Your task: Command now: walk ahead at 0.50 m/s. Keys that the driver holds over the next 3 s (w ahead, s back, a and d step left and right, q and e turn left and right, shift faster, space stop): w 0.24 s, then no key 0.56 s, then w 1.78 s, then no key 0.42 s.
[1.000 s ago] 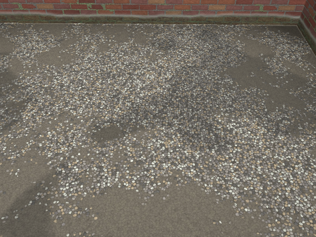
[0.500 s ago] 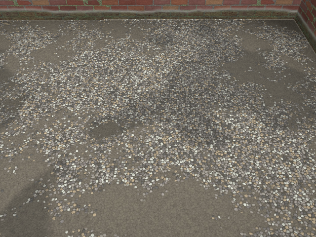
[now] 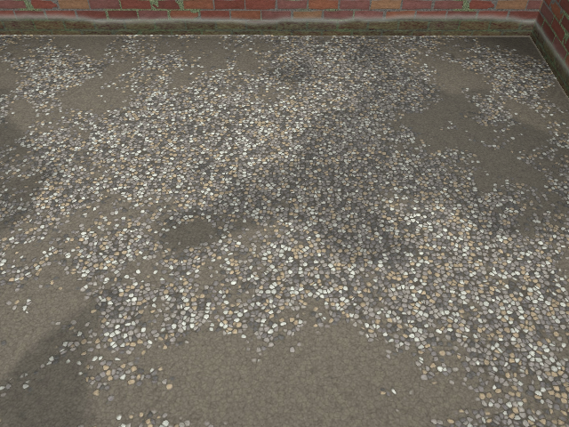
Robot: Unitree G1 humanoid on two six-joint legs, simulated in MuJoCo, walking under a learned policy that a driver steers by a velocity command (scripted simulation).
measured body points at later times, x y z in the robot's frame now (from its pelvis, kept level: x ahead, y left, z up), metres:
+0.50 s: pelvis +0.00 +0.00 +0.01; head -0.01 +0.00 +0.46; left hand +0.16 +0.20 -0.09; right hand +0.17 -0.20 -0.09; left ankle -0.02 +0.10 -0.73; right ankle -0.05 -0.08 -0.73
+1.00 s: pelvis +0.00 +0.00 +0.02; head +0.00 +0.00 +0.47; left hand +0.16 +0.21 -0.09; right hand +0.16 -0.21 -0.09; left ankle -0.02 +0.10 -0.73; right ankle -0.05 -0.08 -0.73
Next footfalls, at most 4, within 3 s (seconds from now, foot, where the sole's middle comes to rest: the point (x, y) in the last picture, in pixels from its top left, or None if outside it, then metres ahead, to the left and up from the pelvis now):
none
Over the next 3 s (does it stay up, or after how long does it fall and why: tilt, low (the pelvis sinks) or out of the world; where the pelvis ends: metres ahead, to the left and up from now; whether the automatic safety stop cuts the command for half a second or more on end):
stays up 0.00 0.01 0.02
